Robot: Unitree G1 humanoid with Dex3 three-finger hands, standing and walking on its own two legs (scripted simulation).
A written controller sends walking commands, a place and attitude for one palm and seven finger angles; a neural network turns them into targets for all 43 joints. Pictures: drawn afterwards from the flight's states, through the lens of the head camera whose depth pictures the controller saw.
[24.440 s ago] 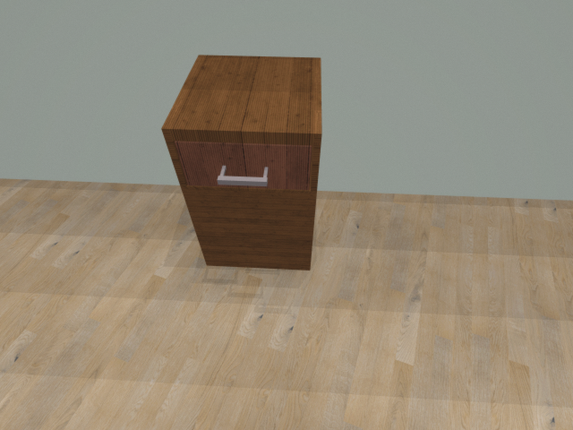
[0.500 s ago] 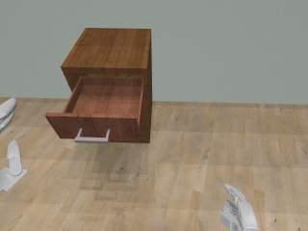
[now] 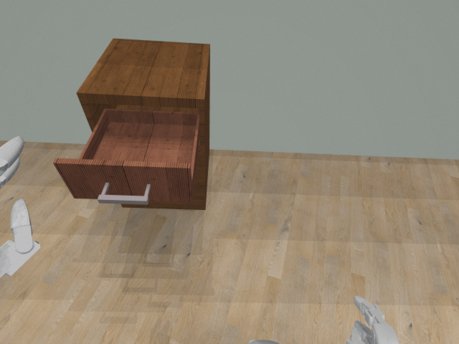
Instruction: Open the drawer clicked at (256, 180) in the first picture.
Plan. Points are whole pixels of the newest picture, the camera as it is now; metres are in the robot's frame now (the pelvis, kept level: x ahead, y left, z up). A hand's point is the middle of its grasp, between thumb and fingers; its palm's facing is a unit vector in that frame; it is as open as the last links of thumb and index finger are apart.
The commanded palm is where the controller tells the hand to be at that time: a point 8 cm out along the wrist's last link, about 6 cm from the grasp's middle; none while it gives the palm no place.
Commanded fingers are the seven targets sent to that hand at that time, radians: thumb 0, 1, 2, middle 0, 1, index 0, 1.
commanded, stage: let the arm hang, fingers relaxed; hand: left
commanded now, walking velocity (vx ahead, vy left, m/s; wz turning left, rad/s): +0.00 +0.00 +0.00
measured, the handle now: (125, 193) +0.57 +0.30 -0.21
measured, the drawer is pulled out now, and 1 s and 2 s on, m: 0.29 0.29 0.29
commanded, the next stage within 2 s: look to check the result in 1.18 s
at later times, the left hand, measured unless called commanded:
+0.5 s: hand out of the picture +0.02 +0.17 -0.18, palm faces +0.06 -0.98 -0.19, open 6.9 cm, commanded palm none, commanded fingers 0.00 0.90 0.90 -0.20 -0.30 -0.20 -0.30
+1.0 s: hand out of the picture +0.03 +0.16 -0.17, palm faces +0.03 -0.98 -0.20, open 7.3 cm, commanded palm none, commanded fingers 0.00 0.90 0.90 -0.20 -0.30 -0.20 -0.30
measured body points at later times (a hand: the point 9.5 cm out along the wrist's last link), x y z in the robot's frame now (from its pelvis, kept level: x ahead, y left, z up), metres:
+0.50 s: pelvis +0.01 -0.01 +0.00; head +0.05 +0.01 +0.44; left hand +0.02 +0.23 -0.16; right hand +0.04 -0.26 -0.14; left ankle -0.01 +0.09 -0.74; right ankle +0.01 -0.14 -0.74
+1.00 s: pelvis +0.01 -0.01 +0.00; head +0.03 -0.02 +0.45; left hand +0.02 +0.21 -0.15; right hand -0.01 -0.22 -0.16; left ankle -0.01 +0.09 -0.74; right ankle +0.01 -0.14 -0.74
